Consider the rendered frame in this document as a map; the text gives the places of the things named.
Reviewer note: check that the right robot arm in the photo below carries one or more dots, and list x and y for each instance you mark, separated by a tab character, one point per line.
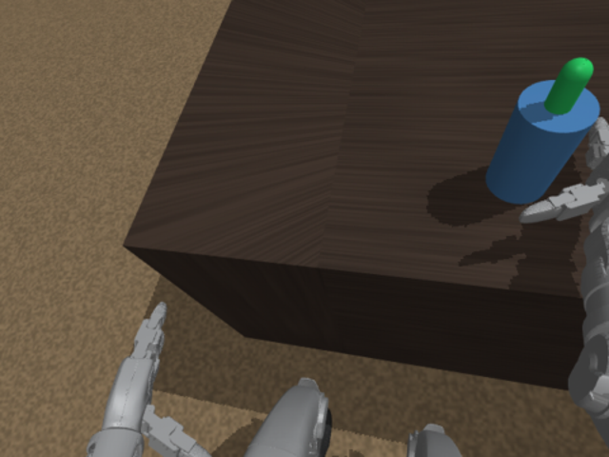
588	382

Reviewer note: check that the right robot hand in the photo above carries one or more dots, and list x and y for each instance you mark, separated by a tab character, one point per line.
579	199

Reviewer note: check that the left robot arm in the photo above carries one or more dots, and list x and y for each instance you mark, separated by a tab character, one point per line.
116	442

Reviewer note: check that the bottle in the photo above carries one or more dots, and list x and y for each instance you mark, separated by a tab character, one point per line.
547	124

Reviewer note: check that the left robot hand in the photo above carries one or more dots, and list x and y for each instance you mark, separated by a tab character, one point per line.
129	401

